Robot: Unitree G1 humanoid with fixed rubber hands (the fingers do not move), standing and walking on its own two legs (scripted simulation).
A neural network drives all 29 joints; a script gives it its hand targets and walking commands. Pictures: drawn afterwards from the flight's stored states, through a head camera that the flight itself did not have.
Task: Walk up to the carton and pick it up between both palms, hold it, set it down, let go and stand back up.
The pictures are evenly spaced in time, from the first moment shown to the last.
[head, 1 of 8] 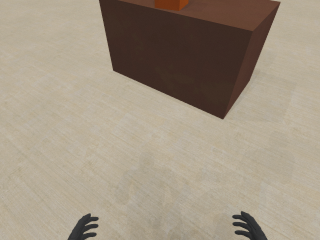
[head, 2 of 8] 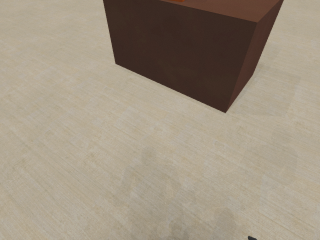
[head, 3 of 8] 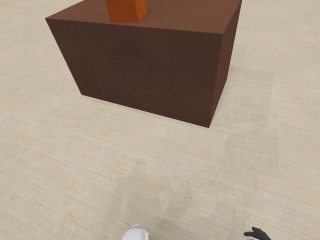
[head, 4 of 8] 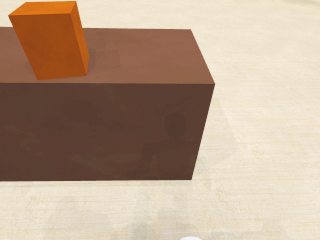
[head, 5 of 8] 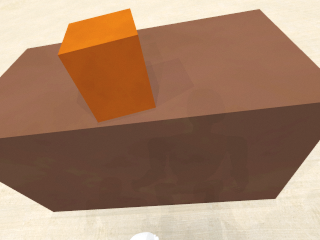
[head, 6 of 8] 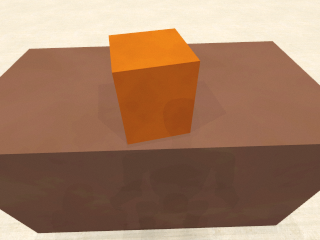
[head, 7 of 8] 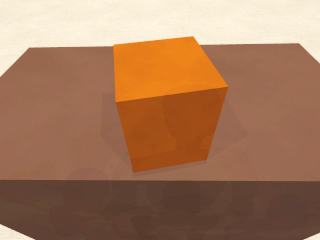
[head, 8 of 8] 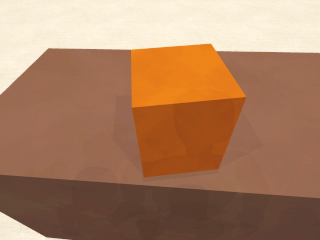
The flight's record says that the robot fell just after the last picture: no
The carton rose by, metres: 0.00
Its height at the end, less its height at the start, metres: +0.00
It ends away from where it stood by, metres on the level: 0.00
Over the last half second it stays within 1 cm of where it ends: yes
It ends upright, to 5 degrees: yes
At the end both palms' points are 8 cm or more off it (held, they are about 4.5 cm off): yes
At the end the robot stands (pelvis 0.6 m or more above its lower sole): yes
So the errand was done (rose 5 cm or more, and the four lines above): no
